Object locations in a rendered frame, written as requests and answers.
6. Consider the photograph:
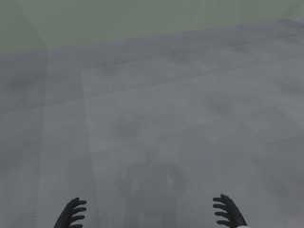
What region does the left robot hand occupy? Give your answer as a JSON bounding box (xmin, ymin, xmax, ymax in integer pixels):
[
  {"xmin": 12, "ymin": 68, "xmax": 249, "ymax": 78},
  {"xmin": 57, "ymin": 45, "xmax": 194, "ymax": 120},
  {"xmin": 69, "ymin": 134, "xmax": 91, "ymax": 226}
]
[{"xmin": 54, "ymin": 198, "xmax": 86, "ymax": 228}]

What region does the right robot hand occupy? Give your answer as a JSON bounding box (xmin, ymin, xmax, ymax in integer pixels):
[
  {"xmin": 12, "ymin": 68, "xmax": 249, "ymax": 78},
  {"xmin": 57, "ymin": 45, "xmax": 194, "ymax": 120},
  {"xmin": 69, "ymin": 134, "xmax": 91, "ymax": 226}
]
[{"xmin": 213, "ymin": 194, "xmax": 248, "ymax": 228}]

